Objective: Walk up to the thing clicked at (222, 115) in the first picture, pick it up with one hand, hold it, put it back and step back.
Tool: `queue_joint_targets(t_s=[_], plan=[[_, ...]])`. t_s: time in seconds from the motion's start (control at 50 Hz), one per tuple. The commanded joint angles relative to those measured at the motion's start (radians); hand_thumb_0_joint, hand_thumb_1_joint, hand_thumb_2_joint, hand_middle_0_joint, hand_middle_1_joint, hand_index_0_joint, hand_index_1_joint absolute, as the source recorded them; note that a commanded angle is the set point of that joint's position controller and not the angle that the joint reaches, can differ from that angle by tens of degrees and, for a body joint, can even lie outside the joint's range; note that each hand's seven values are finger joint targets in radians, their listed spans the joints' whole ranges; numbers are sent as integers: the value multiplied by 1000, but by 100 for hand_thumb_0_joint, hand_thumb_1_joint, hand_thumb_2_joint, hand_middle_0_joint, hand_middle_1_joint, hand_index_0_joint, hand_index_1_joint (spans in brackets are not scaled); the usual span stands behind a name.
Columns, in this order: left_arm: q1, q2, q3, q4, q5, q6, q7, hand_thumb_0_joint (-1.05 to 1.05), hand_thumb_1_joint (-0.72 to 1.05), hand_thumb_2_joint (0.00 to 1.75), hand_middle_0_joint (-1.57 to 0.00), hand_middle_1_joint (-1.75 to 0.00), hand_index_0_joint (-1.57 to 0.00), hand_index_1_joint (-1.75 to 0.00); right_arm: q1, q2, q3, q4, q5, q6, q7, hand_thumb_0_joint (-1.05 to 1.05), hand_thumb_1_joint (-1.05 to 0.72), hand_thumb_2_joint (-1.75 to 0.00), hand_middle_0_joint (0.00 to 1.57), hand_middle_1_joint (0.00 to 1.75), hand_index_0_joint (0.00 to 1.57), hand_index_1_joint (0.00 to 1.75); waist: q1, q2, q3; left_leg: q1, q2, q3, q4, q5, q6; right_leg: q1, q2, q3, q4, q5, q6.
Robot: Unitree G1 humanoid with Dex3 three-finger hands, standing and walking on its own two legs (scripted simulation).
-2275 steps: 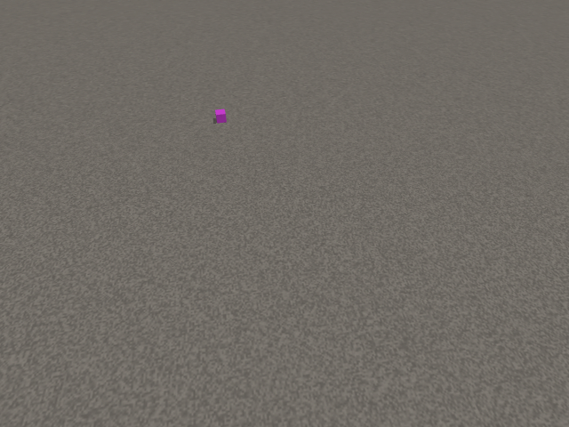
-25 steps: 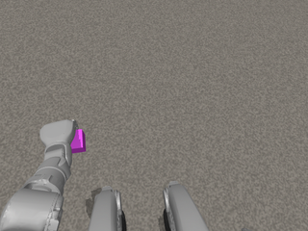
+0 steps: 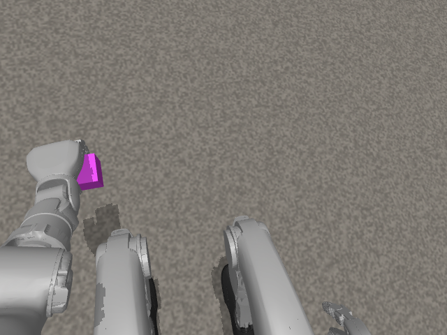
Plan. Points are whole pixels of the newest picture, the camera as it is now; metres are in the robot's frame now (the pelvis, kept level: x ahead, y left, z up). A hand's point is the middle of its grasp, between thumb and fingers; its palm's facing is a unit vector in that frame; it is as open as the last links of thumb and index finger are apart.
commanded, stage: crouch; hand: left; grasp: from above
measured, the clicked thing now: (84, 172) +0.45 +0.22 -0.22
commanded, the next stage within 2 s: lower in 0.64 s
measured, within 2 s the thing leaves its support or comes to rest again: rests again in 1.70 s
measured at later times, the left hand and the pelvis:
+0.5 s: hand (85, 181) +0.44 +0.23 -0.26, palm faces -0.42 -0.11 -0.90, open 8.7 cm; pelvis -0.01 -0.01 -0.08, yaw -2 degrees
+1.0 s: hand (91, 185) +0.44 +0.23 -0.31, palm faces -0.46 -0.12 -0.88, open 8.8 cm; pelvis -0.01 -0.01 -0.12, yaw -4 degrees
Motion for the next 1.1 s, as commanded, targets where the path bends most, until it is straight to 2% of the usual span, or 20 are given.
queue_joint_targets(t_s=[0.0,0.04,0.06,0.14,0.18,0.26,0.3,0.34,0.4,0.46,0.6,0.62,0.72,0.78,0.84,0.86,0.88,0.94,1.0,1.08], plan=[[-372,235,36,-169,-1,-8,41,0,66,65,-110,-46,-110,-46,221,-213,-68,-10,-5,-16,13,0,-90,-90,20,30,20,30,-3,235,-699,599,-9,50,-143,249,29,232,8,-64,-189,327,-57],[-364,206,16,-138,-1,-11,34,0,66,64,-111,-46,-110,-47,208,-213,-67,-13,-7,-15,21,0,-90,-90,20,30,20,30,-9,221,-685,548,-9,56,-113,231,35,227,18,-64,-175,323,-55],[-371,247,41,-136,0,-15,36,0,67,64,-110,-48,-110,-48,213,-220,-64,-13,-8,-19,24,0,-90,-90,20,30,20,30,-11,216,-674,523,-10,54,-106,215,36,215,16,-66,-164,310,-54],[-398,275,50,-132,2,-30,36,0,65,63,-108,-48,-108,-48,213,-214,-61,-11,-13,-18,37,0,-90,-90,20,30,20,30,-7,200,-676,448,-8,65,-62,190,41,228,27,-65,-136,295,-51],[-379,261,45,-71,-2,-30,39,0,65,65,-108,-49,-108,-49,204,-216,-56,-15,-14,-19,42,0,-90,-90,20,30,20,30,-10,172,-656,400,-9,68,-39,165,46,220,30,-63,-128,276,-47],[-457,318,67,-104,-2,-46,49,0,64,59,-106,-48,-107,-47,208,-218,-54,-5,-20,-19,49,0,-90,-90,20,30,20,30,-6,206,-684,377,-5,73,-1,162,45,213,35,-62,-90,274,-48],[-424,300,63,-52,6,-44,54,0,64,59,-106,-48,-107,-48,208,-219,-48,-2,-21,-21,52,0,-90,-90,20,30,20,30,-13,197,-655,370,-4,66,10,154,44,180,36,-73,-72,260,-50],[-464,329,79,-64,4,-49,61,0,64,59,-106,-48,-107,-48,200,-224,-45,-2,-22,-21,51,0,-90,-90,20,30,20,30,-9,206,-653,348,-3,67,26,134,45,152,39,-76,-57,239,-52],[-463,314,73,-31,4,-48,70,0,63,60,-105,-49,-105,-49,206,-222,-37,2,-28,-23,58,0,-90,-90,20,30,20,30,-28,198,-631,318,-4,66,46,119,46,150,40,-81,-46,230,-50],[-476,354,85,-22,5,-48,74,0,63,59,-105,-49,-105,-49,202,-233,-33,4,-28,-25,61,0,-90,-90,20,30,20,30,-22,200,-629,294,-3,66,69,118,50,137,44,-82,-29,226,-50],[-476,343,72,11,7,-47,73,0,61,58,-105,-46,-105,-47,202,-242,-17,9,-34,-32,70,0,-90,-90,20,30,20,30,-42,218,-578,265,-2,53,93,88,46,82,50,-109,17,194,-55],[-477,359,84,7,3,-47,77,0,58,58,-104,-44,-103,-45,196,-251,-16,14,-32,-32,70,0,-90,-90,20,30,20,30,-28,227,-594,261,-3,52,90,90,44,73,53,-112,28,195,-57],[-471,354,78,1,-7,-43,74,0,57,59,-105,-44,-103,-45,201,-251,-10,16,-30,-32,75,0,-90,-90,20,30,20,30,-30,234,-605,255,0,52,115,115,43,86,58,-114,45,229,-54],[-469,336,65,46,-5,-41,71,0,53,64,-104,-45,-102,-47,207,-254,-1,17,-33,-33,80,0,-91,-90,20,30,20,30,-53,204,-553,219,1,49,138,115,47,75,57,-120,56,232,-51],[-467,347,63,65,-12,-53,67,0,52,64,-104,-43,-102,-46,204,-259,9,13,-35,-38,82,0,-91,-90,20,30,20,30,-51,208,-528,190,-2,45,150,103,46,65,60,-121,69,218,-51],[-465,378,84,66,-6,-59,71,0,54,64,-105,-44,-102,-47,204,-267,13,10,-37,-41,82,0,-91,-90,20,30,20,30,-48,216,-529,196,-2,41,150,97,45,56,60,-128,76,207,-52],[-457,362,67,76,-2,-60,70,0,54,64,-105,-45,-102,-47,203,-263,17,8,-40,-42,85,0,-91,-90,20,30,20,30,-54,206,-527,195,0,40,162,101,45,62,62,-129,77,212,-50],[-488,388,83,62,2,-76,84,0,55,66,-105,-48,-103,-50,211,-276,27,2,-46,-47,90,0,-91,-90,20,30,20,30,-67,220,-535,189,0,39,180,112,44,76,63,-132,92,230,-47],[-464,407,97,67,10,-83,103,0,54,68,-104,-48,-102,-51,201,-275,33,-1,-49,-48,95,0,-91,-90,20,30,20,30,-57,230,-557,196,4,34,198,124,42,83,68,-135,108,244,-46],[-473,416,116,66,14,-82,134,0,55,70,-105,-50,-102,-53,192,-283,34,-5,-60,-54,101,0,-91,-90,20,30,20,30,-68,264,-526,195,4,32,203,109,40,51,67,-145,114,236,-47]])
